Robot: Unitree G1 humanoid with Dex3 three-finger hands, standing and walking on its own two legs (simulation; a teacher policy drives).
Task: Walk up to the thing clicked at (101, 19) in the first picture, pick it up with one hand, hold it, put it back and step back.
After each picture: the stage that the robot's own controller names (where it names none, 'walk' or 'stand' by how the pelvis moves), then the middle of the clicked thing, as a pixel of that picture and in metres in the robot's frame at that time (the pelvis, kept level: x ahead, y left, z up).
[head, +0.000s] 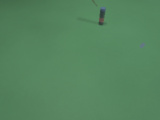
stand; (101, 16) +1.95 -0.25 -0.65
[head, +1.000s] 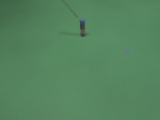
walk; (82, 27) +1.83 +0.13 -0.63
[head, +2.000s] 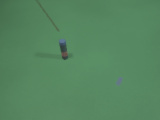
walk; (63, 49) +1.26 +0.30 -0.65
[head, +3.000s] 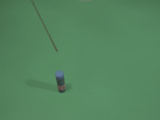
walk; (60, 82) +0.81 +0.24 -0.65
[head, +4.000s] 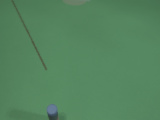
stand; (53, 116) +0.48 +0.19 -0.63
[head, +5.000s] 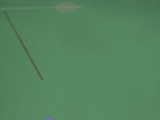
stand; out of the picture +0.44 +0.22 -0.66
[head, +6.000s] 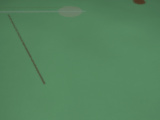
stand; out of the picture +0.42 +0.20 -0.66
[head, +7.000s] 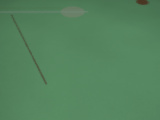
stand; out of the picture +0.42 +0.20 -0.66
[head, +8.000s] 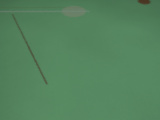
stand; out of the picture +0.41 +0.20 -0.66
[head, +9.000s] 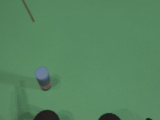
go down; (44, 80) +0.47 +0.19 -0.44
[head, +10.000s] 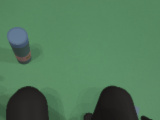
go down; (21, 48) +0.50 +0.24 -0.26
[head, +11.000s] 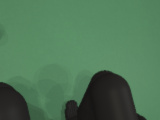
close in; out of the picture +0.48 +0.27 -0.19
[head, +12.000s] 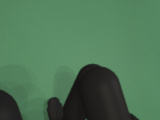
close; out of the picture +0.47 +0.30 -0.17
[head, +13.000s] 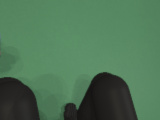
lift; out of the picture +0.39 +0.26 -0.10
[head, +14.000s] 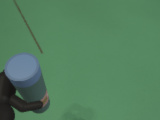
lift; (33, 89) +0.31 +0.16 +0.06
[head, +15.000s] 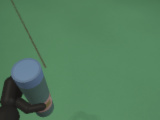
hold; (37, 92) +0.31 +0.15 +0.04
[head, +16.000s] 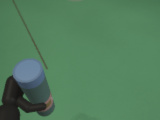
hold; (38, 92) +0.31 +0.15 +0.04
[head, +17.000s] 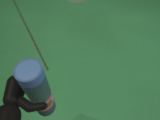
crouch; (39, 92) +0.31 +0.15 +0.04
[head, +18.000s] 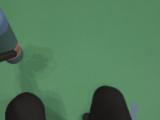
crouch; (3, 40) +0.46 +0.21 -0.04
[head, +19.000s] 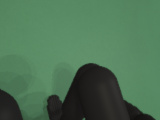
lower; out of the picture +0.43 +0.30 -0.17
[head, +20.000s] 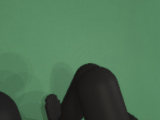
lower; out of the picture +0.44 +0.31 -0.17
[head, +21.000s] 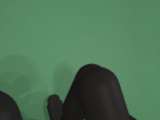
lower; out of the picture +0.44 +0.31 -0.16
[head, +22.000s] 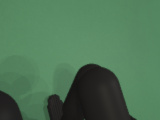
lower; out of the picture +0.44 +0.31 -0.16
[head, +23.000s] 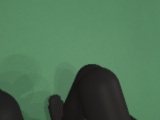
loosen; out of the picture +0.44 +0.30 -0.16
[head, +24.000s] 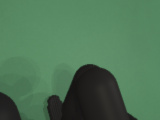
withdraw; out of the picture +0.44 +0.30 -0.17
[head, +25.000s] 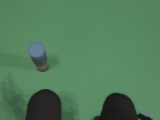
walk; (40, 59) +0.48 +0.22 -0.32
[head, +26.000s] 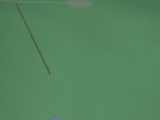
stand; out of the picture +0.42 +0.16 -0.60
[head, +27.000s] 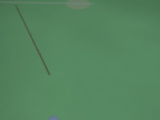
stand; out of the picture +0.42 +0.18 -0.60
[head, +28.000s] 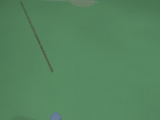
stand; out of the picture +0.43 +0.17 -0.61
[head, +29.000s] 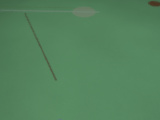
stand; out of the picture +0.43 +0.16 -0.66
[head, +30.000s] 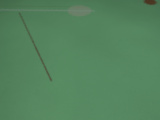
stand; out of the picture +0.41 +0.19 -0.66
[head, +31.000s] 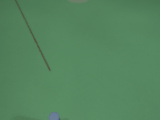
walk; out of the picture +0.42 +0.19 -0.65
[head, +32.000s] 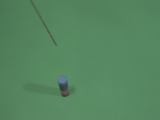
walk; (63, 86) +0.63 +0.17 -0.64
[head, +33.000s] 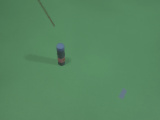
walk; (61, 55) +0.98 +0.19 -0.64
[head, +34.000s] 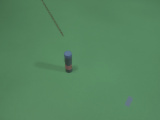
stand; (68, 62) +1.02 +0.16 -0.64
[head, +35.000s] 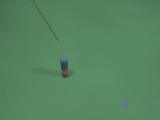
stand; (64, 67) +1.02 +0.18 -0.66
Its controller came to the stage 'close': yes
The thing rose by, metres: 0.68
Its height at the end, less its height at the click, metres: +0.00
